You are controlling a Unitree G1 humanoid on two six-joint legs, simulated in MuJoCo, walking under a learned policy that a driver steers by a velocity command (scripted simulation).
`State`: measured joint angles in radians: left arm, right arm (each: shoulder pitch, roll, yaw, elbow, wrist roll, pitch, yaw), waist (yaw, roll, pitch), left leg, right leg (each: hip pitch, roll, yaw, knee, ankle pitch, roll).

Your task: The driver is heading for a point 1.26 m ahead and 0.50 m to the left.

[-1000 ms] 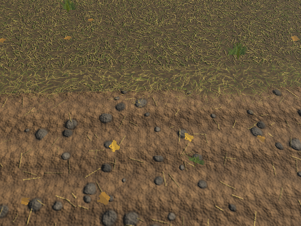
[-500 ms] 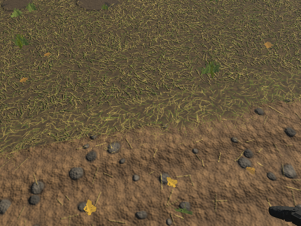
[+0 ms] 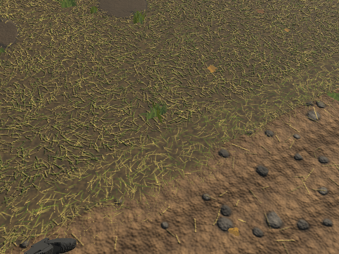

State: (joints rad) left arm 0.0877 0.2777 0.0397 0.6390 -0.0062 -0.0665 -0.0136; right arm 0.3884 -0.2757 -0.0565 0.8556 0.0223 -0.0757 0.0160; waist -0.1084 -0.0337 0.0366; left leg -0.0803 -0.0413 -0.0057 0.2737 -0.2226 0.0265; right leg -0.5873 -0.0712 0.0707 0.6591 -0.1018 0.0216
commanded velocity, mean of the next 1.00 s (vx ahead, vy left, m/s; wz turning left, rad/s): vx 0.50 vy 0.00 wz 0.50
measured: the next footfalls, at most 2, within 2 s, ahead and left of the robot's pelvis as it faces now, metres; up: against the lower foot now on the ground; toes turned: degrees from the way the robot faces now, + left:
right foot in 0.12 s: +0.22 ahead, -0.14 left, +0.00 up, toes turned +5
left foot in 0.62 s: +0.44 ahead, +0.17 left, +0.00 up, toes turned +24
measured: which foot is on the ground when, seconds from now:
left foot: down 0.00-0.12, up 0.14-0.60, down 0.62-1.00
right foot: up 0.00-0.10, down 0.12-0.64, up 0.66-1.00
